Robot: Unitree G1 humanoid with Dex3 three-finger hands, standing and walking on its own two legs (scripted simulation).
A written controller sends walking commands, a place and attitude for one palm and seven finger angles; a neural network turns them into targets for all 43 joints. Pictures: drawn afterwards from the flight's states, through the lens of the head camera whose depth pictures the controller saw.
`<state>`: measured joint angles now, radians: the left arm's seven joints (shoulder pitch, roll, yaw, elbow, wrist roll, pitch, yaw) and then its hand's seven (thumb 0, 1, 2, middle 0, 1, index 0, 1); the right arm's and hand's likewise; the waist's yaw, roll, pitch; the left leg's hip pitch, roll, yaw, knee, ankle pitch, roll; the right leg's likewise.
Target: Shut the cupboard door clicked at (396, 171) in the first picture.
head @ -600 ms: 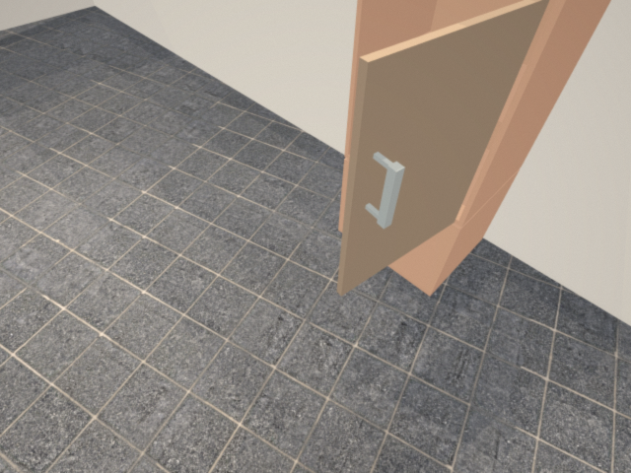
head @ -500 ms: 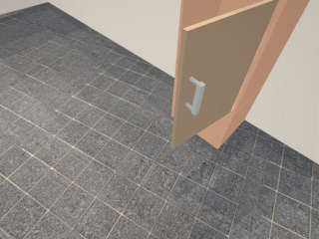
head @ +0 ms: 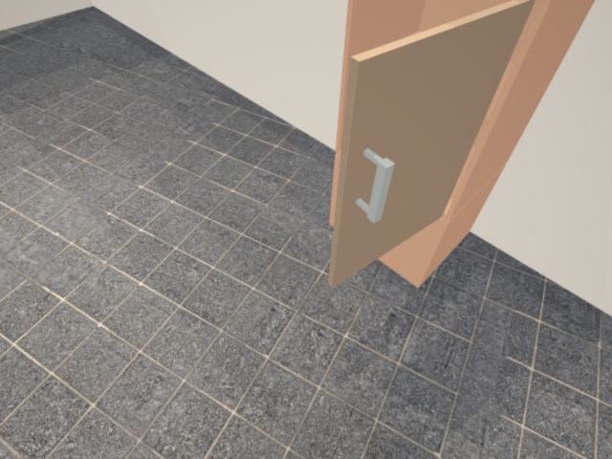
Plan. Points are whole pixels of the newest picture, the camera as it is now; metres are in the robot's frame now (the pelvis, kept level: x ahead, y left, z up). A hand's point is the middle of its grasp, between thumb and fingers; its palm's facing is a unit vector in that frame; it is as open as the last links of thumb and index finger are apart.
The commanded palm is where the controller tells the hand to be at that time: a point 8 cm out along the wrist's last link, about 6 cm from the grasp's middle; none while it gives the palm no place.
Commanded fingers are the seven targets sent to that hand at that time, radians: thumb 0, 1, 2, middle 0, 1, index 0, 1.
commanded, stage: look at it before walking up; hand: left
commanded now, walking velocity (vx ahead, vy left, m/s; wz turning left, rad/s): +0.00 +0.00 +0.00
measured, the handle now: (372, 186) +0.57 -0.09 +0.00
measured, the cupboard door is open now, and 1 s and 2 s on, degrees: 81 81 81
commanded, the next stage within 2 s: walk around to get in front in 0.34 s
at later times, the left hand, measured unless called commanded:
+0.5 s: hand out of the picture +0.04 +0.20 -0.17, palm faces +0.00 -0.97 -0.26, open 7.3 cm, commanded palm none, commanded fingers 0.00 0.90 0.90 -0.20 -0.30 -0.20 -0.30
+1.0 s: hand out of the picture +0.08 +0.12 -0.18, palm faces -0.17 -0.95 -0.28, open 7.3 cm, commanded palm none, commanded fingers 0.00 0.90 0.90 -0.20 -0.30 -0.20 -0.30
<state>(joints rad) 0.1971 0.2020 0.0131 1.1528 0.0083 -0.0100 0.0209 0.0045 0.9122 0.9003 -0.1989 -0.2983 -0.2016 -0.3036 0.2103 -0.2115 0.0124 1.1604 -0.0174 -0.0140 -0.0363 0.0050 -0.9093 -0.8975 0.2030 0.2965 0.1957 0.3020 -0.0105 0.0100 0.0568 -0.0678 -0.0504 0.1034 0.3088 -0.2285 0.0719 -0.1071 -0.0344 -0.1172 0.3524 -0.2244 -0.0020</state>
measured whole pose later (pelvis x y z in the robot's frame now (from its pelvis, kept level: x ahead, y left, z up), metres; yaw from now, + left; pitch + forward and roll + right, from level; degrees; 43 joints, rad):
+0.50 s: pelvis +0.00 -0.01 +0.00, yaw +0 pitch -1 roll +0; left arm 0.16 0.24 0.01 1.15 0.01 -0.01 0.01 0.01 0.91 0.90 -0.20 -0.30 -0.20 -0.30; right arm 0.17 -0.25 0.01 1.16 -0.02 -0.01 -0.03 0.01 -0.91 -0.90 0.20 0.30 0.20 0.30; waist -0.01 0.01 0.06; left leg -0.07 -0.04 0.09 0.29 -0.22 0.06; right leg -0.10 -0.02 -0.13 0.32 -0.21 -0.01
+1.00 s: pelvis -0.01 -0.07 -0.02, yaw -13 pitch +0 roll +1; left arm 0.18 0.18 0.07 0.97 0.02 0.02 0.00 0.00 0.91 0.90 -0.20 -0.30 -0.20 -0.30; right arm 0.16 -0.22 -0.05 1.01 -0.01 0.07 -0.03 0.01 -0.91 -0.90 0.20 0.30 0.20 0.30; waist 0.01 0.05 0.16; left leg -0.36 0.07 0.10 1.00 -0.53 -0.03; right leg -0.31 0.02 -0.03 0.65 -0.34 -0.06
